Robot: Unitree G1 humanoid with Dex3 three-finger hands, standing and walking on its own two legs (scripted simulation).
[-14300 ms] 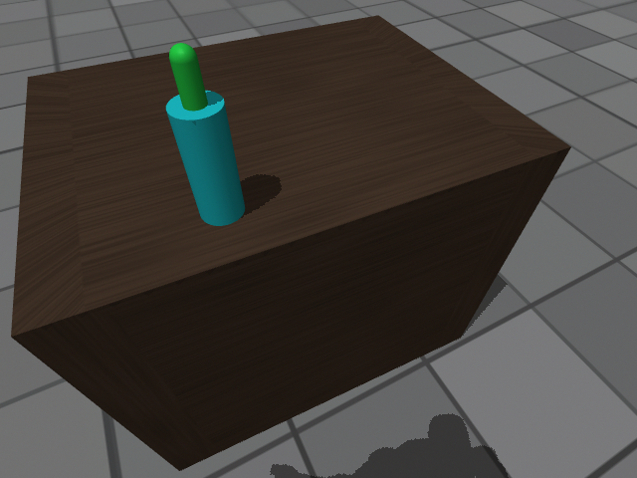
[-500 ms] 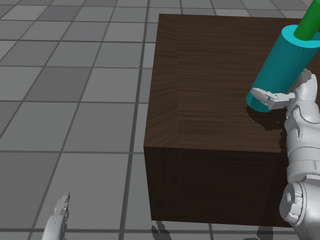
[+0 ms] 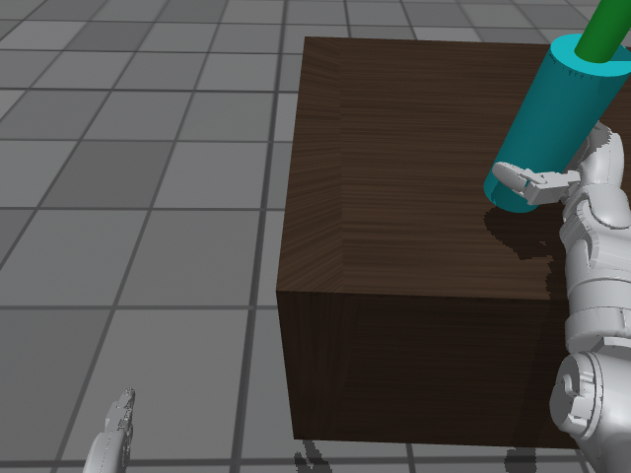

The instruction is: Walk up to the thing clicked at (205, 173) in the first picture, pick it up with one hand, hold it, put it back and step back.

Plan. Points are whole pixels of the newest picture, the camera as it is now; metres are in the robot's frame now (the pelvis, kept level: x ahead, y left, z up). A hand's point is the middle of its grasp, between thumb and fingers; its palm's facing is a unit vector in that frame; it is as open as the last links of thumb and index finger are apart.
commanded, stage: lift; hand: right
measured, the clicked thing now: (561, 106) +0.45 -0.22 +0.25
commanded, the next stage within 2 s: hold in 1.34 s
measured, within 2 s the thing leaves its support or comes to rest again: neither
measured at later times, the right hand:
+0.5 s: hand (559, 134) +0.41 -0.20 +0.25, palm faces +0.20 +0.98 -0.01, open 10.4 cm
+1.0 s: hand (586, 125) +0.34 -0.18 +0.30, palm faces +0.19 +0.98 -0.01, open 10.4 cm
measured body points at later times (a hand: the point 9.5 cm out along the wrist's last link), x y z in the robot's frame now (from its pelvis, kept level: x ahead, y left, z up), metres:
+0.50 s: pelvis +0.00 +0.00 +0.01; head -0.01 +0.02 +0.46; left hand +0.16 +0.25 -0.07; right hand +0.39 -0.25 +0.25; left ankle +0.00 +0.14 -0.72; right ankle -0.01 -0.14 -0.72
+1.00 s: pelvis -0.02 +0.01 +0.01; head -0.06 +0.05 +0.46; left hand +0.16 +0.26 -0.06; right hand +0.33 -0.23 +0.30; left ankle +0.00 +0.14 -0.72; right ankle -0.01 -0.14 -0.72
